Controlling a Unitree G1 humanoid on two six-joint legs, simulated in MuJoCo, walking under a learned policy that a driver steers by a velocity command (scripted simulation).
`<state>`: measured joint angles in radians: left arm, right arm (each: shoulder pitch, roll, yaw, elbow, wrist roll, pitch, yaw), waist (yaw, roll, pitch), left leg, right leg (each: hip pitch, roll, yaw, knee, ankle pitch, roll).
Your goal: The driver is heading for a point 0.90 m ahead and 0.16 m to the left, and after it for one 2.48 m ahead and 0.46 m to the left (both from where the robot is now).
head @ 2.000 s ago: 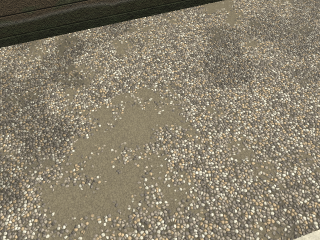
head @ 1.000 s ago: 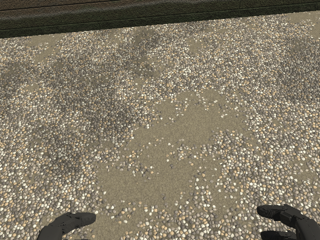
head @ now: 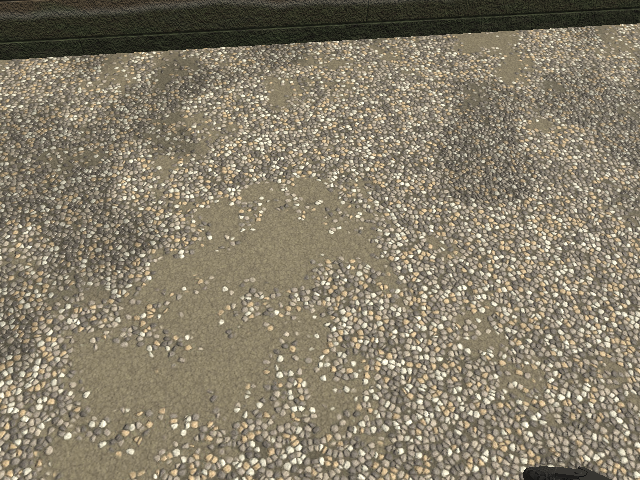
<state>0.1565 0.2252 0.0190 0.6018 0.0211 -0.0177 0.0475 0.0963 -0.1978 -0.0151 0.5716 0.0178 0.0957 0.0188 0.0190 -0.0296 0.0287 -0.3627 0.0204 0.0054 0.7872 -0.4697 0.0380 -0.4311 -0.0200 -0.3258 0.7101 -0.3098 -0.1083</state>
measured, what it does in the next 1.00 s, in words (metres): steps on the spot, turning left: left foot, then right foot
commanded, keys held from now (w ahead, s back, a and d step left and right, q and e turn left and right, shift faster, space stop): w+q+shift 0.50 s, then w+e+shift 0.50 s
